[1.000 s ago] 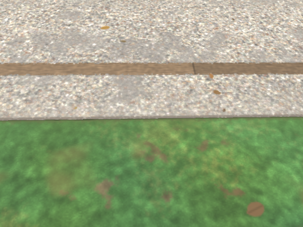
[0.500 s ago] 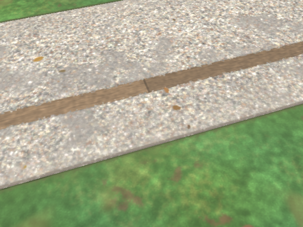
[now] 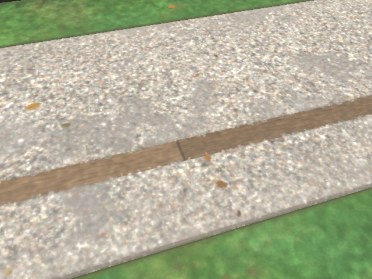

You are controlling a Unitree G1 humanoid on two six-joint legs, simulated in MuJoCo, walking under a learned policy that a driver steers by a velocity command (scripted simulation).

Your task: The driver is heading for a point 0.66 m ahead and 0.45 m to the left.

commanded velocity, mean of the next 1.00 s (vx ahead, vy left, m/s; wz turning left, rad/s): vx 0.50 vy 0.00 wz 0.56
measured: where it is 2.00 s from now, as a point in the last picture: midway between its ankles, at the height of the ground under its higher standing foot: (91, 198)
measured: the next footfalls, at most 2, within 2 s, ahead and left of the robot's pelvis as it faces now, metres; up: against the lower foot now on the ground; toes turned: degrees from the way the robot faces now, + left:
right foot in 0.18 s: +0.26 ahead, -0.12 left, +0.00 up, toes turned +9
left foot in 0.74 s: +0.46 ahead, +0.16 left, +0.00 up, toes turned +30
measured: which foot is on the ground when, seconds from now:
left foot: down 0.00-0.20, up 0.22-0.72, down 0.74-1.00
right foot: up 0.00-0.16, down 0.18-0.74, up 0.76-1.00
